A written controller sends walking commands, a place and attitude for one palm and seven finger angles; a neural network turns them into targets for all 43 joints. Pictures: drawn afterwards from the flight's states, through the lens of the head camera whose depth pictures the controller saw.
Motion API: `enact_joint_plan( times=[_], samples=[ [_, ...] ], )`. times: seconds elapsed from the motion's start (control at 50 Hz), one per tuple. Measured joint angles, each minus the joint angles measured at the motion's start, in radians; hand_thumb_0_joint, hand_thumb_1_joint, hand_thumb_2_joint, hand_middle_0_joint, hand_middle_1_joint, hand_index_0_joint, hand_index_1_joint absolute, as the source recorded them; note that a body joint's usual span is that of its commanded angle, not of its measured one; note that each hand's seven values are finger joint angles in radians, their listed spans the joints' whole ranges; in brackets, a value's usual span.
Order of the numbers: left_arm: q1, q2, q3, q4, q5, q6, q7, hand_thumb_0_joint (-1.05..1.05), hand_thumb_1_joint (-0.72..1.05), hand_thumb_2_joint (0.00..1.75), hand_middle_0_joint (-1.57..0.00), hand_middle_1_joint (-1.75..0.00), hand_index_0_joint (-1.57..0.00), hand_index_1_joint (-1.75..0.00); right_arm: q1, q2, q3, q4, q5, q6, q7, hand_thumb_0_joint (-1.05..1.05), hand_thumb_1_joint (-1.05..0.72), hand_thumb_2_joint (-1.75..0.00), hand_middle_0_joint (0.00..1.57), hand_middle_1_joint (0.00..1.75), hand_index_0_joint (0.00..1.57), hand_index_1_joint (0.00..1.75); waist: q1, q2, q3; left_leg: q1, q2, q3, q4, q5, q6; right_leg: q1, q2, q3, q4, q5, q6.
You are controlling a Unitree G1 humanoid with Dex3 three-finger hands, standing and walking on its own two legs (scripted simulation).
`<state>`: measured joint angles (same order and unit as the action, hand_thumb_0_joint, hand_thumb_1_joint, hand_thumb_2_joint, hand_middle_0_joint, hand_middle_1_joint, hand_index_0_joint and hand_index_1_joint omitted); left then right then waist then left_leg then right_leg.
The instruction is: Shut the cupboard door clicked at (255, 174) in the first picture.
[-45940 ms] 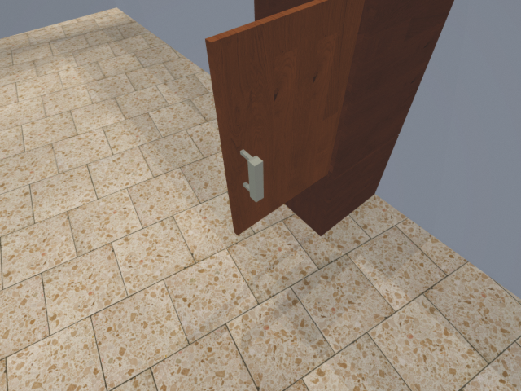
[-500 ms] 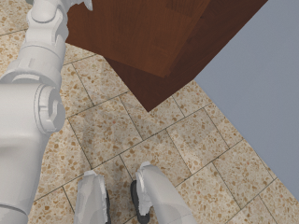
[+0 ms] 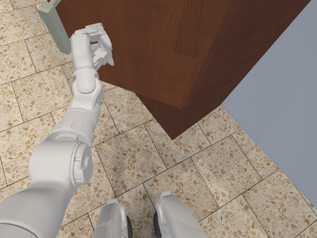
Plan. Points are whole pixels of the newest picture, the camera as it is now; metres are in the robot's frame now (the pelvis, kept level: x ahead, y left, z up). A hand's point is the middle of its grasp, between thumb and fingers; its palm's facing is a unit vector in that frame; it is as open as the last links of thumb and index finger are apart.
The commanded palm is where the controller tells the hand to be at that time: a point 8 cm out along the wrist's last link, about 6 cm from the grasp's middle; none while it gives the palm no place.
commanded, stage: pull the fist back off the door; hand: left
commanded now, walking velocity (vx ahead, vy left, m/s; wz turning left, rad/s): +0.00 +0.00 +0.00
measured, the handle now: (62, 25) +0.65 +0.15 +0.05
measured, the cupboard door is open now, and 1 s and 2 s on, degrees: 34 34 34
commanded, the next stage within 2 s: draw the hand back to the body in 0.28 s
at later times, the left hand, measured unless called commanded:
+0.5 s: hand (108, 72) +0.50 +0.04 +0.05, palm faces +0.05 -1.00 +0.00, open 3.1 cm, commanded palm +0.44 +0.11 +0.07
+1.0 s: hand (30, 128) +0.34 +0.14 +0.16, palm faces -0.02 -0.99 -0.11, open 3.1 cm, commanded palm +0.31 +0.21 +0.18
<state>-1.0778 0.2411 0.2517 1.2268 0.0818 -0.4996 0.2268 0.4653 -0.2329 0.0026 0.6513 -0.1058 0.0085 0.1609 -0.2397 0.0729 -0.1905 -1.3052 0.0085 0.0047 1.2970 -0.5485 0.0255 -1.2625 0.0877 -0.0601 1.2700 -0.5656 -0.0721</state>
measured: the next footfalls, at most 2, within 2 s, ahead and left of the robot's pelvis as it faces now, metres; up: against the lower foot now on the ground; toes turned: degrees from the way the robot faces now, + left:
none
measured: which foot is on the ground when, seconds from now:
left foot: down 0.00-1.00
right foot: down 0.00-1.00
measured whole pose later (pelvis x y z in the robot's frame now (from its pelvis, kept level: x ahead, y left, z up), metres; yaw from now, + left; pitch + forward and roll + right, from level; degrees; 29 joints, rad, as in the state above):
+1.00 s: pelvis +0.01 +0.02 +0.09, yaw +1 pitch +9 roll -1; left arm -0.08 0.19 -0.02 0.29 -0.09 -0.27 0.02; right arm 0.24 -0.25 -0.01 0.50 0.05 0.10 -0.02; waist -0.04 0.03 -0.12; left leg -0.58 -0.03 0.03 0.82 -0.40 0.05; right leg -0.54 0.06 0.00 0.81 -0.42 -0.04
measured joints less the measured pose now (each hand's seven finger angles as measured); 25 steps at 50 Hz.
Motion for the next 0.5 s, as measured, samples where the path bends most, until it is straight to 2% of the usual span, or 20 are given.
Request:
enact_joint_plan(
  times=[0.04,0.1,0.18,0.28,0.34,0.38,0.44,0.5],
  samples=[
    [0.039,-0.023,-0.026,-0.012,-0.006,0.000,-0.011,0.02,0.90,0.90,-1.29,-1.50,-1.30,-1.49,-0.017,-0.010,-0.011,-0.001,0.006,0.014,-0.001,0.00,-0.91,-0.90,0.20,0.30,0.20,0.30,0.016,-0.009,-0.001,0.017,-0.005,-0.002,-0.008,-0.001,-0.002,0.018,-0.004,-0.002,-0.004,-0.005,-0.001],
    [0.119,-0.067,-0.056,-0.062,-0.038,0.010,-0.020,0.02,0.90,0.90,-1.29,-1.50,-1.30,-1.49,-0.047,-0.022,-0.029,-0.014,0.014,0.031,-0.009,0.00,-0.91,-0.90,0.20,0.30,0.20,0.30,0.037,-0.020,0.004,0.044,-0.012,-0.005,-0.023,0.001,-0.004,0.045,-0.010,-0.003,-0.016,-0.007,-0.002],
    [0.232,-0.125,-0.098,-0.158,-0.075,-0.024,-0.016,0.02,0.90,0.90,-1.29,-1.50,-1.30,-1.49,-0.097,-0.031,-0.045,-0.029,0.019,0.032,-0.022,0.00,-0.91,-0.90,0.20,0.30,0.20,0.30,0.062,-0.028,0.016,0.078,-0.019,-0.008,-0.042,0.007,-0.005,0.080,-0.016,-0.006,-0.031,-0.006,-0.002],
    [0.268,-0.147,-0.161,-0.205,-0.043,-0.101,0.004,0.02,0.90,0.90,-1.30,-1.50,-1.30,-1.50,-0.165,-0.028,-0.050,-0.027,0.017,0.027,-0.034,0.00,-0.91,-0.90,0.20,0.30,0.20,0.30,0.079,-0.036,0.015,0.089,-0.027,-0.012,-0.036,0.008,-0.005,0.092,-0.024,-0.010,-0.020,-0.012,-0.003],
    [0.207,-0.137,-0.182,-0.138,-0.007,-0.101,0.015,0.02,0.90,0.90,-1.30,-1.50,-1.31,-1.50,-0.202,-0.022,-0.042,-0.018,0.017,0.038,-0.040,0.00,-0.91,-0.90,0.20,0.30,0.20,0.30,0.076,-0.032,0.009,0.077,-0.031,-0.016,-0.019,0.006,-0.005,0.083,-0.029,-0.015,-0.003,-0.017,-0.002],
    [0.158,-0.130,-0.172,-0.079,-0.003,-0.075,0.021,0.02,0.89,0.90,-1.30,-1.50,-1.31,-1.50,-0.220,-0.014,-0.033,-0.016,0.020,0.049,-0.045,0.00,-0.91,-0.90,0.20,0.30,0.20,0.30,0.069,-0.031,0.007,0.068,-0.031,-0.015,-0.010,0.007,-0.004,0.074,-0.029,-0.015,0.007,-0.016,-0.001],
    [0.116,-0.126,-0.125,-0.030,-0.026,-0.029,0.024,0.02,0.89,0.90,-1.30,-1.50,-1.31,-1.50,-0.223,0.001,-0.018,-0.024,0.025,0.061,-0.052,0.00,-0.91,-0.90,0.20,0.30,0.20,0.30,0.059,-0.028,0.005,0.059,-0.028,-0.008,-0.006,0.010,-0.002,0.061,-0.027,-0.009,0.012,-0.011,0.001],
    [0.169,-0.124,-0.057,-0.104,-0.058,-0.016,0.004,0.02,0.89,0.90,-1.30,-1.50,-1.30,-1.49,-0.198,0.014,-0.010,-0.043,0.032,0.072,-0.059,0.00,-0.91,-0.90,0.20,0.30,0.20,0.30,0.063,-0.025,0.007,0.077,-0.021,0.009,-0.022,0.014,0.001,0.070,-0.021,0.009,0.002,-0.002,0.003]
  ],
)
